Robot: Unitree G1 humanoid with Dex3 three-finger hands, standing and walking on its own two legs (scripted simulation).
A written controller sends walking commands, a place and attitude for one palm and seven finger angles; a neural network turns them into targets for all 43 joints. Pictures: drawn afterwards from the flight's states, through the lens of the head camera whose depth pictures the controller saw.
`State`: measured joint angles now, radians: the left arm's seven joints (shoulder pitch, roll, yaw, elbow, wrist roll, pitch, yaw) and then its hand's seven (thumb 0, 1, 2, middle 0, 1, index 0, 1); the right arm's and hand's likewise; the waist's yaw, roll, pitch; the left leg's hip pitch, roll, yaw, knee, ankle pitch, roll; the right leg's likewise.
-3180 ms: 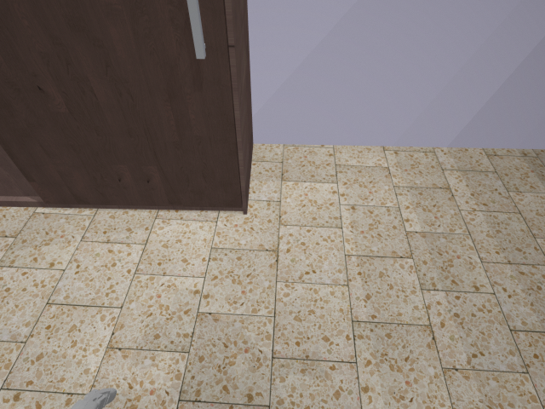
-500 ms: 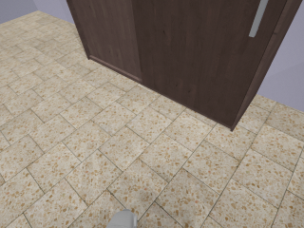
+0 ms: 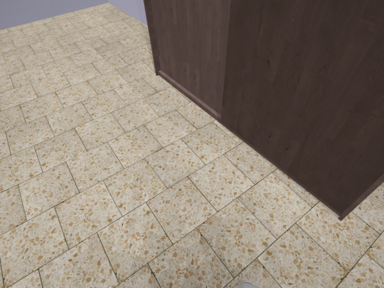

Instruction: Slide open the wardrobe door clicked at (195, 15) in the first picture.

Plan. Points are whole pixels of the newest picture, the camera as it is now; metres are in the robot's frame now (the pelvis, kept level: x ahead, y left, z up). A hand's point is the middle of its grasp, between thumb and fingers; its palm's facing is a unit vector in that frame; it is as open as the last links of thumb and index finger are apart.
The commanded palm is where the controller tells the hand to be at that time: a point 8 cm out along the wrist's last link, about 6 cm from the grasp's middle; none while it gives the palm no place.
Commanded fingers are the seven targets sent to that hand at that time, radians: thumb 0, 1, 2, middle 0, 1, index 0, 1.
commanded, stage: walk to a spot facing it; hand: right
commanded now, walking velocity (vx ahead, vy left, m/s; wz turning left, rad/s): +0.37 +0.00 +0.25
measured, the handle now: out of the picture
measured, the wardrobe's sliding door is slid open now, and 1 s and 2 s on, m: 0.00 0.00 0.00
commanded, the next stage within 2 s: turn to face it in 0.40 s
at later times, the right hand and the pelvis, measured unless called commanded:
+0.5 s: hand (272, 237) +0.30 -0.19 -0.18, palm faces -0.19 +0.97 -0.12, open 7.3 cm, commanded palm none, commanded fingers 0.00 -0.90 -0.90 0.20 0.30 0.20 0.30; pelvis +0.21 -0.03 +0.00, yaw +13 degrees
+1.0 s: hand (258, 188) +0.45 -0.17 -0.19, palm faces -0.03 +0.99 -0.13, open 7.3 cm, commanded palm none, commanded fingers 0.00 -0.90 -0.90 0.20 0.30 0.20 0.30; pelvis +0.32 -0.01 -0.02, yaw +3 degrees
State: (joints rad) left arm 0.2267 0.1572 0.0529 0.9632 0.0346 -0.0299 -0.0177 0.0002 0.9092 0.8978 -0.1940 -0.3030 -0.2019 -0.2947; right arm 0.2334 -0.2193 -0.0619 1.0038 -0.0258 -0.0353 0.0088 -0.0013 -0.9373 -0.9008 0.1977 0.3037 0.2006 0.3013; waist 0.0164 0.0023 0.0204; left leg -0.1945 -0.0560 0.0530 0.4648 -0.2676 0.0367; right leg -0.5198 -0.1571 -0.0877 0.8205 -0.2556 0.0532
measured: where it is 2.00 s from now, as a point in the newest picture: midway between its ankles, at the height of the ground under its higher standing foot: (195, 281)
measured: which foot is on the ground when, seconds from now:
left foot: down 0.00-0.08, up 0.10-0.58, down 0.60-1.00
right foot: up 0.00-0.06, down 0.08-0.60, up 0.62-0.98, down 1.00-1.00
